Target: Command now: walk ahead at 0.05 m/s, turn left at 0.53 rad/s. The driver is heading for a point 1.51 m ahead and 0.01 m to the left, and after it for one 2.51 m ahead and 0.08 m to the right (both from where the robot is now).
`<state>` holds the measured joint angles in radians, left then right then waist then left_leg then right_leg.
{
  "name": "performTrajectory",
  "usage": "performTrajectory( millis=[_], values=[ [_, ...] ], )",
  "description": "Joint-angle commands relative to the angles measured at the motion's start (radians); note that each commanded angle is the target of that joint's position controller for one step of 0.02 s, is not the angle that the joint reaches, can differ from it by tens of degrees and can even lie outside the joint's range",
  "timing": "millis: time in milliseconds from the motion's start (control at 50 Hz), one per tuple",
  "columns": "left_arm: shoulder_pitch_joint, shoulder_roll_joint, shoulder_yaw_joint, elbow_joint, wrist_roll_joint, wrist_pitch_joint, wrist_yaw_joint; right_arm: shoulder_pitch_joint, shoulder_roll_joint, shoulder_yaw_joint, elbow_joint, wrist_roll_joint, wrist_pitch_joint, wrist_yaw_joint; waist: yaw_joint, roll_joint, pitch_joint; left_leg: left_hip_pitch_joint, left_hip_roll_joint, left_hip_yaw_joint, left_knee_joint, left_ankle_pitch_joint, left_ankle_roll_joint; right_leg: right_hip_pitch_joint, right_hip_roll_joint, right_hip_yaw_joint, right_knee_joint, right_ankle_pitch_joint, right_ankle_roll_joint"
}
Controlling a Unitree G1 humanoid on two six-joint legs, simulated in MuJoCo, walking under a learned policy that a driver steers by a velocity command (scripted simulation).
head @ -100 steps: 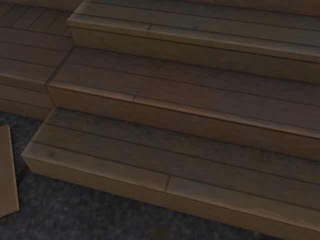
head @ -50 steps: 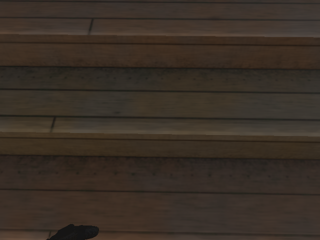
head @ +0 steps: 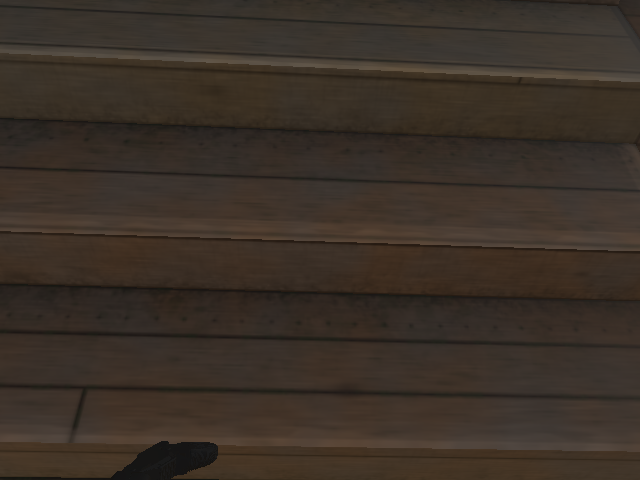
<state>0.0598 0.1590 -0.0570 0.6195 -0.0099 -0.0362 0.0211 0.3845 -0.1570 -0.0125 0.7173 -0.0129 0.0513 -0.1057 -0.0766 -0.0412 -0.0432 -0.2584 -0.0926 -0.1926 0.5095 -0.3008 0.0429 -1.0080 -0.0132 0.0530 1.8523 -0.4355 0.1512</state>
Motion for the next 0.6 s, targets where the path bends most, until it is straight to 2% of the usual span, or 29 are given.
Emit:
performTrajectory(
  millis=[20, 40, 80, 100, 120, 140, 160, 180, 200, 220, 240, 260, 280, 300, 320, 340, 380, 400, 440, 500, 600],
  values=[
    [-0.171, 0.011, 0.003, -0.182, -0.001, -0.027, -0.002, 0.082, -0.161, -0.047, -0.056, 0.013, 0.007, -0.024, 0.003, 0.128, 0.019, 0.399, 0.342, -0.361, -0.075, 0.630, 0.208, -0.402, -0.042, 0.061, 0.066, -0.080, 0.000],
    [-0.173, -0.014, -0.008, -0.223, 0.010, -0.025, 0.000, 0.073, -0.172, -0.050, -0.056, 0.037, 0.021, -0.022, 0.023, 0.141, -0.003, 0.335, 0.297, -0.348, -0.062, 0.554, 0.180, -0.349, -0.053, 0.071, -0.032, -0.094, -0.013],
    [-0.169, -0.023, -0.016, -0.260, 0.034, -0.024, -0.001, -0.017, -0.215, -0.068, -0.093, 0.037, 0.039, -0.021, 0.063, 0.129, -0.036, 0.188, 0.234, -0.287, -0.102, 0.476, 0.131, -0.132, -0.071, 0.007, -0.303, 0.030, -0.029],
    [-0.167, -0.015, -0.012, -0.274, 0.040, -0.021, 0.001, -0.059, -0.248, -0.079, -0.115, 0.039, 0.044, -0.019, 0.080, 0.143, -0.051, 0.078, 0.233, -0.279, -0.149, 0.459, 0.122, 0.033, -0.069, -0.033, -0.434, 0.070, -0.037],
    [-0.164, -0.036, -0.009, -0.289, 0.038, -0.007, 0.010, -0.045, -0.312, -0.105, -0.099, 0.070, 0.066, -0.008, 0.101, 0.234, -0.080, -0.053, 0.238, -0.216, -0.253, 0.530, 0.110, 0.309, -0.017, -0.134, -0.647, -0.248, -0.071],
    [-0.127, 0.024, 0.027, -0.276, 0.024, -0.004, 0.018, 0.014, -0.322, -0.113, -0.086, 0.088, 0.065, 0.000, 0.103, 0.255, -0.074, -0.054, 0.238, -0.257, -0.250, 0.564, 0.090, 0.461, 0.015, -0.148, -0.741, -0.165, -0.084],
    [0.044, 0.107, 0.075, -0.212, 0.017, -0.019, 0.020, -0.004, -0.298, -0.102, -0.081, 0.067, 0.032, 0.030, 0.172, 0.270, -0.150, 0.019, 0.190, -0.129, -0.094, 1.025, 0.074, 0.581, 0.028, -0.138, -0.728, 0.005, -0.141],
    [0.156, 0.256, 0.126, -0.193, 0.055, -0.026, 0.024, -0.107, -0.243, -0.097, -0.154, 0.076, 0.006, 0.046, 0.214, -0.104, -0.248, -0.179, 0.035, -0.038, 0.273, 0.888, -0.011, 0.773, -0.135, 0.318, -0.967, 0.184, -0.264],
    [0.221, 0.347, 0.142, -0.185, 0.099, -0.008, 0.032, -0.065, -0.156, -0.075, -0.163, 0.042, -0.027, 0.073, 0.181, -0.561, -0.395, -0.305, -0.095, -0.046, 0.693, -0.134, -0.086, 0.907, -0.365, 0.857, -1.361, 0.373, -0.447],
    [0.132, 0.256, 0.113, -0.222, 0.089, -0.009, 0.041, 0.015, -0.148, -0.075, -0.101, 0.034, -0.044, 0.105, 0.133, -0.417, -0.353, -0.339, -0.105, -0.170, 1.054, -0.208, -0.125, 0.778, -0.378, 0.963, -1.395, 0.255, -0.458],
    [0.052, 0.178, 0.098, -0.215, 0.051, -0.001, 0.043, -0.042, -0.127, -0.060, -0.124, 0.042, -0.029, 0.108, 0.086, -0.276, -0.196, -0.414, -0.081, -0.099, 1.124, -0.188, -0.134, 0.652, -0.336, 0.758, -1.371, 0.121, -0.399],
    [0.009, 0.114, 0.088, -0.181, 0.025, 0.014, 0.050, -0.078, -0.107, -0.042, -0.141, 0.038, -0.015, 0.092, 0.057, -0.212, -0.052, -0.483, -0.036, -0.010, 1.119, -0.146, -0.125, 0.567, -0.291, 0.546, -1.310, 0.002, -0.345],
    [-0.001, 0.055, 0.078, -0.151, 0.019, 0.019, 0.056, -0.087, -0.122, -0.038, -0.144, 0.020, 0.000, 0.077, 0.043, -0.132, 0.013, -0.467, 0.015, 0.043, 1.109, -0.075, -0.113, 0.475, -0.237, 0.364, -1.214, -0.061, -0.300],
    [0.001, 0.036, 0.073, -0.122, 0.024, 0.014, 0.056, -0.073, -0.126, -0.035, -0.139, 0.012, 0.008, 0.077, 0.022, -0.079, 0.029, -0.402, 0.017, 0.091, 1.127, 0.006, -0.105, 0.398, -0.183, 0.234, -1.152, -0.079, -0.277],
    [0.014, 0.035, 0.071, -0.109, 0.028, 0.008, 0.054, -0.064, -0.128, -0.034, -0.131, 0.012, 0.006, 0.082, 0.018, -0.058, 0.033, -0.371, 0.002, 0.119, 1.154, 0.075, -0.098, 0.370, -0.166, 0.166, -1.142, -0.050, -0.284],
    [0.030, 0.035, 0.070, -0.102, 0.027, 0.003, 0.055, -0.068, -0.129, -0.032, -0.132, 0.014, 0.003, 0.083, 0.026, -0.048, 0.041, -0.377, -0.007, 0.114, 1.164, 0.122, -0.093, 0.374, -0.173, 0.146, -1.148, -0.023, -0.305],
    [0.087, 0.052, 0.073, -0.092, 0.027, -0.001, 0.066, -0.106, -0.130, -0.026, -0.158, 0.009, 0.006, 0.068, 0.061, -0.067, 0.050, -0.461, -0.016, 0.087, 1.266, 0.123, -0.081, 0.428, -0.241, 0.237, -1.189, -0.012, -0.356],
    [0.116, 0.058, 0.075, -0.090, 0.026, 0.000, 0.072, -0.131, -0.135, -0.025, -0.175, 0.008, 0.006, 0.064, 0.074, -0.061, 0.044, -0.498, -0.012, 0.069, 1.275, 0.127, -0.079, 0.464, -0.259, 0.267, -1.199, -0.039, -0.364],
    [0.140, 0.075, 0.081, -0.092, 0.025, 0.002, 0.088, -0.167, -0.144, -0.024, -0.200, 0.004, 0.008, 0.064, 0.084, -0.064, 0.031, -0.542, -0.010, 0.057, 1.270, 0.143, -0.092, 0.516, -0.269, 0.280, -1.209, -0.065, -0.368],
    [0.137, 0.094, 0.084, -0.109, 0.022, 0.008, 0.104, -0.176, -0.154, -0.025, -0.215, 0.010, 0.016, 0.065, 0.088, -0.083, 0.019, -0.540, 0.002, 0.058, 1.251, 0.165, -0.127, 0.531, -0.281, 0.280, -1.198, -0.058, -0.379],
    [0.134, 0.120, 0.091, -0.139, 0.017, 0.011, 0.113, -0.185, -0.147, -0.018, -0.227, 0.019, 0.028, 0.061, 0.107, -0.117, 0.001, -0.498, 0.053, 0.063, 1.157, 0.131, -0.143, 0.532, -0.300, 0.306, -1.136, -0.020, -0.388]
  ],
)
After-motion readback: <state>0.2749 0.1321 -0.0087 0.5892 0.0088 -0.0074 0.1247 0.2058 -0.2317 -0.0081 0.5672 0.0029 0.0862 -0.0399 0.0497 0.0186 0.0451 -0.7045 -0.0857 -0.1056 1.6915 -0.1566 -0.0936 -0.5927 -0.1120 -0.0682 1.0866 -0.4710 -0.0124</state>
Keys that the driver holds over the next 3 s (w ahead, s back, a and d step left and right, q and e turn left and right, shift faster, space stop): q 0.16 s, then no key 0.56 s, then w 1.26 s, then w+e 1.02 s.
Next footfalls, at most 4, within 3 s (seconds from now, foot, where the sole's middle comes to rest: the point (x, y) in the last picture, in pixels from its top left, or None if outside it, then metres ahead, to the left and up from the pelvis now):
0.16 right None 0.22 -0.21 -0.62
0.80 left None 0.04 0.09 -0.77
1.22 right None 0.32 -0.06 -0.62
1.74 left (171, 374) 0.60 0.22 -0.47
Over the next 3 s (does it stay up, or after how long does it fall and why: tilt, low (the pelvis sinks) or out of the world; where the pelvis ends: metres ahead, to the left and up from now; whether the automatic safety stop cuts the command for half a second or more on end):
stays up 1.12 0.13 0.56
